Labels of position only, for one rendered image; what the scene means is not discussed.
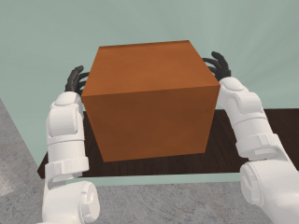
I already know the robot left forearm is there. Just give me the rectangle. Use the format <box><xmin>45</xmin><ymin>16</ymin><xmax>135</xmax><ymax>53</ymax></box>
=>
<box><xmin>42</xmin><ymin>91</ymin><xmax>90</xmax><ymax>222</ymax></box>

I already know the robot right hand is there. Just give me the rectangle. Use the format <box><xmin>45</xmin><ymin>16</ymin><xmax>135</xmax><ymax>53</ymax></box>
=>
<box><xmin>202</xmin><ymin>51</ymin><xmax>232</xmax><ymax>82</ymax></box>

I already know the robot left hand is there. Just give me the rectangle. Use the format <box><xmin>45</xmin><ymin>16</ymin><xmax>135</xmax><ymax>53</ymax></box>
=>
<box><xmin>64</xmin><ymin>65</ymin><xmax>90</xmax><ymax>103</ymax></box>

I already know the robot right forearm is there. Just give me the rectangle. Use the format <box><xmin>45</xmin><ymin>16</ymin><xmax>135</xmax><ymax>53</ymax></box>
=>
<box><xmin>217</xmin><ymin>77</ymin><xmax>299</xmax><ymax>176</ymax></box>

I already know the table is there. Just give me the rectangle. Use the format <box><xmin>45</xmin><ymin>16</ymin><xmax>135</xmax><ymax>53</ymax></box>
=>
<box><xmin>37</xmin><ymin>108</ymin><xmax>299</xmax><ymax>179</ymax></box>

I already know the robot left upper arm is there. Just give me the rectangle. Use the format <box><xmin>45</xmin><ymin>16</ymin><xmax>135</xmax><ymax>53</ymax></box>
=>
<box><xmin>36</xmin><ymin>180</ymin><xmax>100</xmax><ymax>224</ymax></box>

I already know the robot right upper arm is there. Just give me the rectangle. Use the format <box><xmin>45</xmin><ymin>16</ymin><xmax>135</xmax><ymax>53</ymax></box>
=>
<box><xmin>239</xmin><ymin>158</ymin><xmax>299</xmax><ymax>224</ymax></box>

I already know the carton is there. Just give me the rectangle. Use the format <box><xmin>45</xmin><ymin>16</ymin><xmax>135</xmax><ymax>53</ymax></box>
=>
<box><xmin>80</xmin><ymin>40</ymin><xmax>221</xmax><ymax>162</ymax></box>

